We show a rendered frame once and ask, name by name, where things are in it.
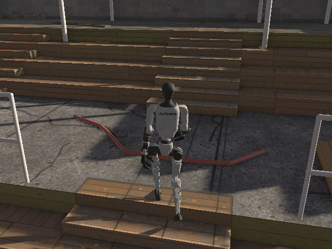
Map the robot right hand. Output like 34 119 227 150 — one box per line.
174 131 185 141

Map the robot left forearm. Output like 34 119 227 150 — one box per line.
141 127 151 155

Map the left robot upper arm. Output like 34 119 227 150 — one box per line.
146 104 157 134

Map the robot right forearm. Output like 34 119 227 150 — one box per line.
180 126 189 136

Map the robot left hand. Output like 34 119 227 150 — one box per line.
141 155 154 170

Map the right robot upper arm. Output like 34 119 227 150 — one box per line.
179 105 188 131

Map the right robot thigh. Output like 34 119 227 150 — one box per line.
171 147 183 187

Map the left robot shin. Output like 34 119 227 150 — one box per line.
151 161 160 194

